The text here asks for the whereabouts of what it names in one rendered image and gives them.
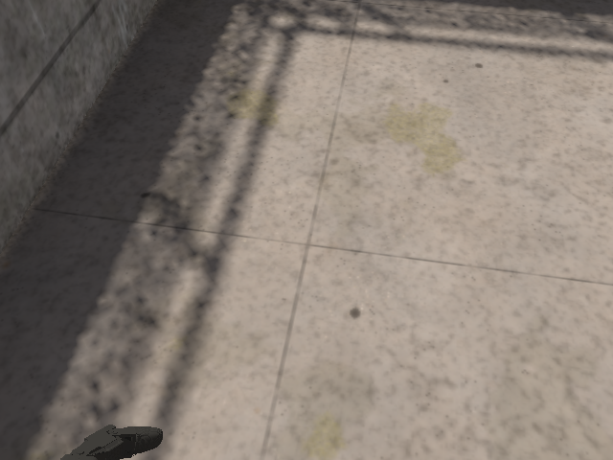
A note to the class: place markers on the left robot hand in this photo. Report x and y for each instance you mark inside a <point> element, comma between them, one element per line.
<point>111,443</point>

